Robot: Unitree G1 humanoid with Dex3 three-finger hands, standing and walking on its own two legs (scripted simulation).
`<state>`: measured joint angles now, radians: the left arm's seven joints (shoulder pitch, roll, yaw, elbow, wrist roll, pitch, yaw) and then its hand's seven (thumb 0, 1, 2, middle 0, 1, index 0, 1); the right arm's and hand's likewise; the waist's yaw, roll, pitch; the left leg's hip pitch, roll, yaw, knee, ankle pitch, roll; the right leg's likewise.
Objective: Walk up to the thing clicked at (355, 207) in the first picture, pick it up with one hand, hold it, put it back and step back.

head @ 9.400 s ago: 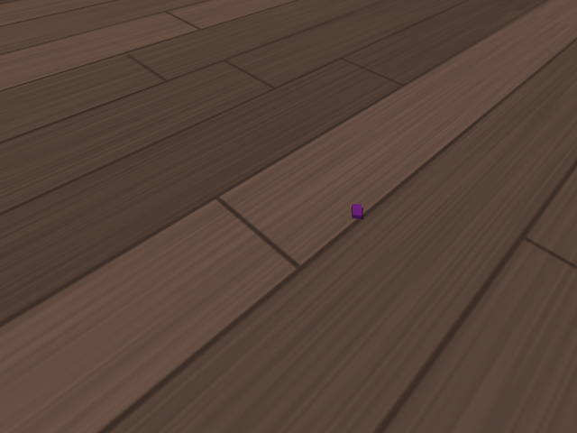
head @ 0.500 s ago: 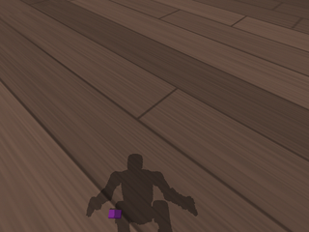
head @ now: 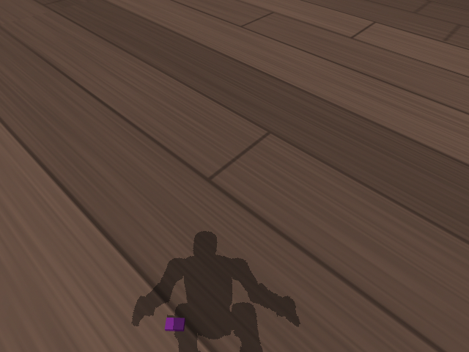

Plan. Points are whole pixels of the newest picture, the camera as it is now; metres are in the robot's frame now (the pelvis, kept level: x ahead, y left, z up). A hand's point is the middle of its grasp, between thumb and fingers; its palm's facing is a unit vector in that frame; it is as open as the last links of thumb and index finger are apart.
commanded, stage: stand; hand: left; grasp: from above
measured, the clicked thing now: (175, 324) +0.38 +0.22 -0.77
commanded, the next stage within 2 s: rise first in 0.76 s
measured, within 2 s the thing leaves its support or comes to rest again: neither
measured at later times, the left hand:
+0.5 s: hand out of the picture +0.08 +0.26 -0.16, palm faces -0.04 -0.94 -0.35, open 7.4 cm
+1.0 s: hand out of the picture +0.12 +0.25 -0.16, palm faces +0.03 -0.94 -0.34, open 7.5 cm
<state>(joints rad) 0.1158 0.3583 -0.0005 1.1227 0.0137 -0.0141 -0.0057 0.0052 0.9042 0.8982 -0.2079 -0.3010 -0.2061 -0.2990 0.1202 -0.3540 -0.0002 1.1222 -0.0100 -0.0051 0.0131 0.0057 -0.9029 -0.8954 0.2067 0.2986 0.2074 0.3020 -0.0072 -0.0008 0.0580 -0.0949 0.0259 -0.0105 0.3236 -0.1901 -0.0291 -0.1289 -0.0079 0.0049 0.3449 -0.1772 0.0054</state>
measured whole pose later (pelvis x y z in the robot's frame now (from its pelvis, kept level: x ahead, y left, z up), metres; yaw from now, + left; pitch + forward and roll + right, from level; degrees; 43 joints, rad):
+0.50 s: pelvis +0.00 +0.00 +0.00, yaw +0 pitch -2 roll +0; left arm 0.12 0.36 0.00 1.12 0.01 -0.01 0.00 0.01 0.90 0.90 -0.21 -0.30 -0.21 -0.30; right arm 0.12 -0.35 0.00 1.12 -0.01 0.00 0.01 0.01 -0.90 -0.90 0.21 0.30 0.21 0.30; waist -0.01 0.00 0.06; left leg -0.09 0.03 -0.01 0.33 -0.20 -0.03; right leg -0.12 -0.01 0.01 0.34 -0.18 0.01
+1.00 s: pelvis -0.01 +0.00 -0.01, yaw +1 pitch +2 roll +0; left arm 0.00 0.34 0.08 1.09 0.03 -0.04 0.00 0.01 0.79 0.85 -0.26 -0.40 -0.25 -0.40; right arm 0.18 -0.32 0.00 0.90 0.04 -0.04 -0.02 0.01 -0.90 -0.89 0.20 0.30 0.21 0.30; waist -0.01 0.00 0.05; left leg -0.28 0.02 -0.03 0.48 -0.24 -0.02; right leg -0.29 -0.02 -0.01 0.48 -0.23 0.01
